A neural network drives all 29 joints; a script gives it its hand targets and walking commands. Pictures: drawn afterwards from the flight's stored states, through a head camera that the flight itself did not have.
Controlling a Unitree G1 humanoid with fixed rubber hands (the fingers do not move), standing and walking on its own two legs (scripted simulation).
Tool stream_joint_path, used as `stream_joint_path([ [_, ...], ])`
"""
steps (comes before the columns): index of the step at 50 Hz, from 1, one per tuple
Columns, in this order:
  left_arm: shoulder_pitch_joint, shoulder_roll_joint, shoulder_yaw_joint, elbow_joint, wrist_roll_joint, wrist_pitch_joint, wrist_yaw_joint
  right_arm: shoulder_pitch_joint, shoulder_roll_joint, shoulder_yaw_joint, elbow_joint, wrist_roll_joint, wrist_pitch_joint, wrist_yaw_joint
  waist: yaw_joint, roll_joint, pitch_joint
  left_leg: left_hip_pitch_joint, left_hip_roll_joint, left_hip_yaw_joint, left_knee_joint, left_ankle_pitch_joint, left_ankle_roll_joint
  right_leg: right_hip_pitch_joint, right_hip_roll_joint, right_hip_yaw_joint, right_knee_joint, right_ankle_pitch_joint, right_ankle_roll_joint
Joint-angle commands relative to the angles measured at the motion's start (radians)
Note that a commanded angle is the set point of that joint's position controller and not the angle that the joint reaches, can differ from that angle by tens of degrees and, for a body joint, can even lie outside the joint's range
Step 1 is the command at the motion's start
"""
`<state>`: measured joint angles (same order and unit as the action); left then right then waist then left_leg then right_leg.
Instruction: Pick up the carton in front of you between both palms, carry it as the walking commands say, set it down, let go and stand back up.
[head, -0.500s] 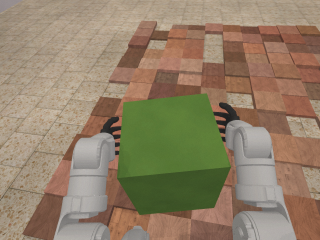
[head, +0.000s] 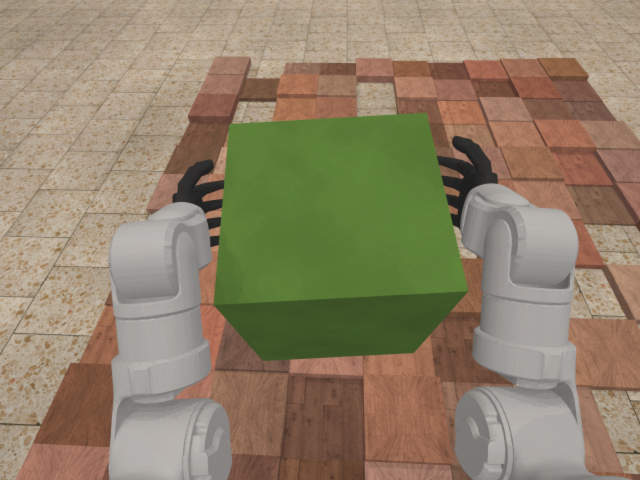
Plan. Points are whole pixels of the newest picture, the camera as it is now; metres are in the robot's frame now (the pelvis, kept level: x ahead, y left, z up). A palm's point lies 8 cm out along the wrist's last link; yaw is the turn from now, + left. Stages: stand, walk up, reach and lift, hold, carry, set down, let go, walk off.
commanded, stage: carry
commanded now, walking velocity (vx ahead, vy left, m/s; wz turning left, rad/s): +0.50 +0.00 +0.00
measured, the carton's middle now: (333, 253) +0.38 -0.02 +0.09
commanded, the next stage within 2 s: none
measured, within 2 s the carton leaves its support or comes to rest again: neither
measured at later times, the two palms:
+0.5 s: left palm (199, 156) +0.62 +0.18 +0.06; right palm (374, 124) +0.66 -0.11 +0.09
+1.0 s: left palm (240, 19) +0.92 +0.12 +0.16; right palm out of the picture +0.96 -0.18 +0.18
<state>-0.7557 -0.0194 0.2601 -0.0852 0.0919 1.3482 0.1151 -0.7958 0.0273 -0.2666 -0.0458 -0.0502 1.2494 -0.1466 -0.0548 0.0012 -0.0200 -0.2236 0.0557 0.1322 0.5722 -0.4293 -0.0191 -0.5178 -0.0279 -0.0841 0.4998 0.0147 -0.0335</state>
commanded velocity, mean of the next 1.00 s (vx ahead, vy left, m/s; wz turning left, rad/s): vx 0.50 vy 0.00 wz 0.00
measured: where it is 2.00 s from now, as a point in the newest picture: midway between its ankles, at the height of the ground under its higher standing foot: (310, 201)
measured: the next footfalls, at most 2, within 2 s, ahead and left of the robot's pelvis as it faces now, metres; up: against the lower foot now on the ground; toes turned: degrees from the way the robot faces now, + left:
left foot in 0.44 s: +0.47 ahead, +0.09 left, -0.01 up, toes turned -2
right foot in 0.76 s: +0.60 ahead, -0.14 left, +0.01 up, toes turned -6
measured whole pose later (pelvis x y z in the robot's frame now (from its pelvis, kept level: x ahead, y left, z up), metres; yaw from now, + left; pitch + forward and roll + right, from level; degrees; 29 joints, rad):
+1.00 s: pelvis +0.62 -0.05 +0.01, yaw +1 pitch +5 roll +0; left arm -0.47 -0.04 0.10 -0.13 0.06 1.28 0.15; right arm -0.56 0.00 -0.17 -0.07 -0.05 1.21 -0.10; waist 0.07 0.03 -0.18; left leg -0.58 0.05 0.04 1.20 -0.33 0.06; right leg -0.22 0.01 -0.13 0.48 -0.27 -0.23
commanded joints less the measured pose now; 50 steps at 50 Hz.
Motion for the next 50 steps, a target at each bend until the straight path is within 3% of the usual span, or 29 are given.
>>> stream_joint_path([
  [1, -0.646, -0.878, -0.613, 0.097, -0.360, -0.040, -0.216, -0.554, 0.999, 0.690, 0.165, 0.428, 0.057, 0.292, 0.069, -0.014, -0.460, -0.008, 0.053, -0.003, 0.222, 0.373, 0.055, 0.543, -0.035, -0.007, -0.109, 0.067, 0.008],
  [2, -0.657, -0.876, -0.595, 0.129, -0.365, -0.047, -0.227, -0.595, 1.016, 0.678, 0.174, 0.428, 0.055, 0.291, 0.089, -0.196, -0.483, -0.242, -0.030, -0.004, 0.407, 0.076, 0.018, 0.727, -0.217, 0.290, -0.067, 0.263, -0.051],
  [3, -0.653, -0.902, -0.586, 0.148, -0.366, -0.062, -0.234, -0.646, 1.060, 0.688, 0.149, 0.439, 0.051, 0.294, 0.111, -0.357, -0.506, -0.438, -0.097, -0.042, 0.573, -0.124, 0.011, 0.829, -0.300, 0.502, -0.094, 0.263, -0.159],
  [4, -0.695, -0.946, -0.584, 0.107, -0.392, -0.076, -0.238, -0.700, 1.096, 0.696, 0.130, 0.468, 0.044, 0.296, 0.113, -0.315, -0.487, -0.481, -0.067, -0.094, 0.613, -0.144, 0.024, 0.781, -0.303, 0.548, -0.123, 0.134, -0.178],
  [6, -0.776, -0.984, -0.574, 0.068, -0.408, -0.087, -0.238, -0.681, 1.165, 0.685, 0.197, 0.467, 0.029, 0.290, 0.099, -0.103, -0.447, -0.481, -0.020, -0.133, 0.605, -0.030, 0.030, 0.685, -0.255, 0.487, -0.165, 0.097, -0.158],
  [7, -0.819, -1.020, -0.598, 0.018, -0.438, -0.098, -0.240, -0.675, 1.194, 0.680, 0.177, 0.473, 0.016, 0.288, 0.100, -0.086, -0.446, -0.469, 0.003, -0.149, 0.540, 0.028, 0.032, 0.663, -0.231, 0.414, -0.155, 0.122, -0.146],
  [8, -0.831, -1.050, -0.606, 0.010, -0.456, -0.101, -0.242, -0.648, 1.210, 0.666, 0.189, 0.460, 0.007, 0.280, 0.102, -0.086, -0.448, -0.447, -0.006, -0.140, 0.491, 0.085, 0.029, 0.658, -0.196, 0.332, -0.154, 0.194, -0.114],
  [10, -0.757, -1.087, -0.607, 0.037, -0.466, -0.106, -0.249, -0.556, 1.216, 0.644, 0.196, 0.416, -0.002, 0.262, 0.110, -0.203, -0.470, -0.463, -0.027, -0.114, 0.440, 0.104, 0.021, 0.714, -0.190, 0.294, -0.126, 0.338, -0.132],
  [16, -0.578, -1.169, -0.669, 0.024, -0.484, -0.132, -0.285, -0.277, 1.190, 0.600, 0.192, 0.284, -0.034, 0.244, 0.118, -0.088, -0.403, -0.556, -0.050, -0.061, 0.138, 0.297, 0.008, 0.798, -0.165, 0.230, -0.118, 0.530, -0.143],
  [20, -0.463, -1.171, -0.742, -0.131, -0.487, -0.154, -0.285, -0.171, 1.183, 0.671, 0.036, 0.272, -0.045, 0.253, 0.089, -0.136, -0.380, -0.192, -0.099, 0.021, -0.169, 0.564, 0.032, 0.630, -0.110, 0.080, -0.101, 0.552, -0.074],
  [22, -0.345, -1.150, -0.768, -0.175, -0.465, -0.156, -0.280, -0.071, 1.173, 0.719, -0.031, 0.273, -0.044, 0.260, 0.059, -0.095, -0.447, 0.176, -0.119, 0.085, -0.259, 0.662, 0.044, 0.485, -0.070, 0.005, 0.105, 0.557, -0.034],
  [23, -0.312, -1.129, -0.783, -0.198, -0.453, -0.154, -0.282, -0.005, 1.177, 0.743, -0.040, 0.263, -0.046, 0.267, 0.025, -0.040, -0.491, 0.389, -0.035, 0.016, -0.229, 0.715, 0.059, 0.340, -0.048, -0.016, 0.259, 0.397, 0.001],
  [24, -0.275, -1.116, -0.807, -0.221, -0.447, -0.148, -0.288, 0.042, 1.146, 0.751, -0.056, 0.259, -0.051, 0.274, 0.015, 0.127, -0.525, 0.615, 0.193, -0.259, -0.128, 1.044, 0.135, 0.070, 0.025, 0.026, 0.468, -0.246, 0.040],
  [25, -0.276, -1.101, -0.824, -0.247, -0.457, -0.137, -0.292, 0.062, 1.116, 0.759, -0.059, 0.256, -0.061, 0.275, 0.015, 0.277, -0.558, 0.738, 0.339, -0.490, -0.147, 0.913, 0.265, -0.138, 0.073, 0.060, 0.728, -0.536, 0.051],
  [26, -0.230, -1.078, -0.831, -0.253, -0.452, -0.138, -0.292, 0.135, 1.128, 0.782, -0.034, 0.255, -0.064, 0.278, 0.032, 0.219, -0.565, 0.685, 0.321, -0.552, -0.217, 0.624, 0.279, -0.185, 0.026, 0.114, 0.785, -0.491, 0.014],
  [27, -0.150, -1.053, -0.834, -0.244, -0.430, -0.150, -0.292, 0.192, 1.106, 0.778, -0.088, 0.239, -0.075, 0.277, 0.035, 0.101, -0.501, 0.558, 0.263, -0.505, -0.276, 0.574, 0.237, -0.172, -0.003, 0.108, 0.725, -0.428, 0.021],
  [29, -0.110, -1.080, -0.855, -0.269, -0.449, -0.170, -0.288, 0.144, 1.134, 0.798, -0.199, 0.272, -0.094, 0.281, 0.035, 0.143, -0.458, 0.513, 0.216, -0.440, -0.252, 0.745, 0.256, -0.225, -0.011, 0.081, 0.610, -0.433, 0.045],
  [30, -0.043, -1.083, -0.856, -0.232, -0.414, -0.180, -0.282, 0.151, 1.163, 0.836, -0.205, 0.302, -0.090, 0.292, 0.039, 0.089, -0.466, 0.449, 0.166, -0.356, -0.270, 0.651, 0.228, -0.158, -0.029, 0.090, 0.529, -0.388, 0.059],
  [32, -0.030, -1.093, -0.895, -0.330, -0.400, -0.207, -0.270, 0.155, 1.178, 0.879, -0.260, 0.357, -0.106, 0.324, 0.038, 0.176, -0.463, 0.348, 0.165, -0.356, -0.298, 0.464, 0.233, -0.082, -0.008, 0.047, 0.384, -0.434, 0.070],
  [35, -0.018, -1.051, -0.915, -0.369, -0.351, -0.229, -0.238, 0.133, 1.119, 0.900, -0.286, 0.401, -0.108, 0.352, 0.035, 0.201, -0.433, 0.284, 0.140, -0.296, -0.314, 0.342, 0.226, -0.019, 0.012, -0.012, 0.232, -0.359, 0.065],
  [39, -0.015, -0.967, -0.897, -0.350, -0.334, -0.222, -0.218, 0.099, 0.986, 0.914, -0.288, 0.422, -0.097, 0.361, 0.032, 0.212, -0.356, 0.090, 0.113, -0.188, -0.287, 0.249, 0.182, 0.252, 0.052, -0.117, 0.015, -0.151, 0.054],
  [40, -0.044, -0.939, -0.887, -0.335, -0.335, -0.218, -0.215, 0.059, 0.952, 0.912, -0.284, 0.421, -0.093, 0.358, 0.048, 0.186, -0.363, 0.037, 0.079, -0.138, -0.180, 0.343, 0.169, 0.372, 0.069, -0.129, -0.025, -0.175, 0.039],
  [41, -0.103, -0.926, -0.872, -0.318, -0.332, -0.215, -0.213, -0.011, 0.919, 0.917, -0.288, 0.427, -0.087, 0.353, 0.063, 0.099, -0.385, -0.050, 0.035, -0.081, -0.002, 0.521, 0.146, 0.523, 0.039, -0.049, -0.037, -0.228, -0.002],
  [42, -0.106, -0.900, -0.845, -0.275, -0.326, -0.209, -0.209, -0.106, 0.880, 0.919, -0.299, 0.433, -0.076, 0.345, 0.115, -0.005, -0.433, -0.191, 0.005, -0.063, 0.216, 0.503, 0.111, 0.666, -0.075, 0.170, -0.096, -0.355, -0.083],
  [43, -0.112, -0.857, -0.821, -0.230, -0.322, -0.199, -0.203, -0.177, 0.858, 0.912, -0.300, 0.437, -0.067, 0.336, 0.138, -0.155, -0.408, -0.413, -0.060, -0.035, 0.433, 0.240, 0.084, 0.743, -0.241, 0.472, -0.173, -0.317, -0.166],
  [44, -0.202, -0.844, -0.814, -0.234, -0.336, -0.189, -0.198, -0.206, 0.849, 0.882, -0.235, 0.431, -0.057, 0.325, 0.128, -0.201, -0.369, -0.559, -0.070, -0.127, 0.606, -0.035, 0.096, 0.744, -0.319, 0.618, -0.193, -0.197, -0.229],
  [46, -0.350, -0.812, -0.819, -0.240, -0.395, -0.161, -0.191, -0.228, 0.824, 0.812, -0.148, 0.403, -0.042, 0.291, 0.111, -0.070, -0.344, -0.605, 0.011, -0.166, 0.713, 0.028, 0.097, 0.656, -0.279, 0.479, -0.168, -0.091, -0.212],
  [48, -0.501, -0.768, -0.805, -0.223, -0.455, -0.131, -0.196, -0.274, 0.797, 0.732, -0.040, 0.369, -0.016, 0.253, 0.089, -0.100, -0.303, -0.598, 0.032, -0.135, 0.679, 0.098, 0.068, 0.557, -0.245, 0.380, -0.224, -0.114, -0.155],
  [50, -0.578, -0.753, -0.748, -0.153, -0.497, -0.102, -0.203, -0.335, 0.772, 0.673, 0.033, 0.342, 0.013, 0.217, 0.086, -0.128, -0.288, -0.589, 0.021, -0.109, 0.629, 0.137, 0.039, 0.533, -0.220, 0.311, -0.242, -0.085, -0.153],
])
